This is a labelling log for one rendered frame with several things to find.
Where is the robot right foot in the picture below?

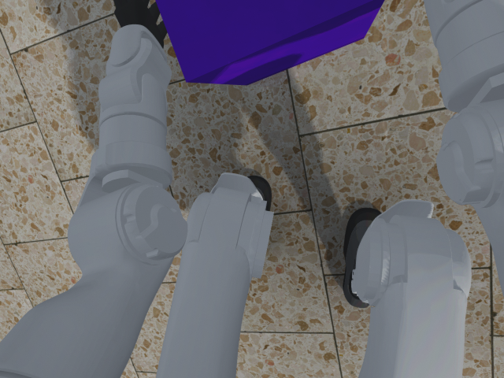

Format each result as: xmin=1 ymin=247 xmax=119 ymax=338
xmin=343 ymin=208 xmax=381 ymax=308

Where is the robot left upper arm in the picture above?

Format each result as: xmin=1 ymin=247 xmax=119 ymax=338
xmin=0 ymin=183 xmax=187 ymax=378

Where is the left robot forearm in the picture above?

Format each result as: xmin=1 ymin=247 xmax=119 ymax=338
xmin=76 ymin=24 xmax=172 ymax=210

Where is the right robot forearm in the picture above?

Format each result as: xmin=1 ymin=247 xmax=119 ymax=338
xmin=424 ymin=0 xmax=504 ymax=113

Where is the left robot hand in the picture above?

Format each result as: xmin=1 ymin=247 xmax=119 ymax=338
xmin=114 ymin=0 xmax=167 ymax=48

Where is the robot left thigh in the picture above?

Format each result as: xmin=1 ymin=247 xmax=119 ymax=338
xmin=156 ymin=187 xmax=274 ymax=378

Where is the robot right upper arm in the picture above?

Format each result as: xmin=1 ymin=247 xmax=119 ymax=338
xmin=436 ymin=99 xmax=504 ymax=297

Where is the carton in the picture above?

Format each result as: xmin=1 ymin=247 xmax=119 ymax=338
xmin=155 ymin=0 xmax=384 ymax=85

